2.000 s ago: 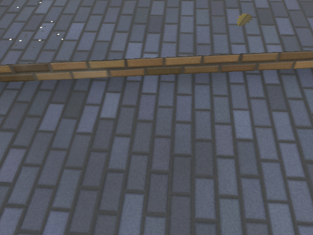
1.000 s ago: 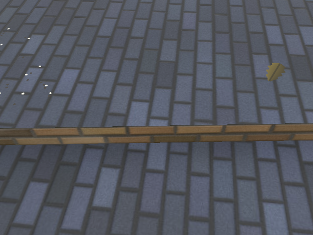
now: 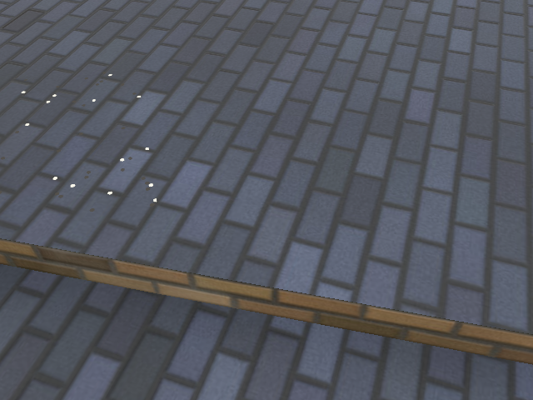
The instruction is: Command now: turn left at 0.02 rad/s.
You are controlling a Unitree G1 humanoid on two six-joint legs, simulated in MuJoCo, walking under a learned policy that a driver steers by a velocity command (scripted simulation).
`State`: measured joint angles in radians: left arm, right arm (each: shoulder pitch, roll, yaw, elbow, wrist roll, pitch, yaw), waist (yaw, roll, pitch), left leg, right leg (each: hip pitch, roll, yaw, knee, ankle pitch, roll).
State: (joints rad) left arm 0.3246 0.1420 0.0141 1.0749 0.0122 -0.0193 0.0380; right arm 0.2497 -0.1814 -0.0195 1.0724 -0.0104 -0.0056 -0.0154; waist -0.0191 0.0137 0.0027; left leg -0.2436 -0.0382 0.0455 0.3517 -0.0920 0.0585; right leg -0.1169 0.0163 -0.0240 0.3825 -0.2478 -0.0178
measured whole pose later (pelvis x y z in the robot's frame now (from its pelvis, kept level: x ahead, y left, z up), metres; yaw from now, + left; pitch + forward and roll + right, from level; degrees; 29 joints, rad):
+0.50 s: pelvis +0.03 -0.01 +0.00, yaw +0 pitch -1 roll +0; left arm 0.33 0.13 -0.01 1.13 0.01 -0.02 0.05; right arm 0.27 -0.14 0.00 1.16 -0.01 -0.01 -0.04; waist -0.01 0.00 0.02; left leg -0.21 -0.03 0.04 0.37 -0.14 0.04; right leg -0.07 0.02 -0.02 0.37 -0.28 -0.03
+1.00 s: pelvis +0.03 -0.02 -0.01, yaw +0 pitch -1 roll +0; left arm 0.32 0.13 0.00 1.11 0.01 -0.01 0.06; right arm 0.25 -0.15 -0.01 1.15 0.00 0.00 -0.05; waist -0.01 0.00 0.05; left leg -0.25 -0.02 0.03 0.46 -0.19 0.03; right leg -0.11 0.04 -0.02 0.44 -0.32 -0.05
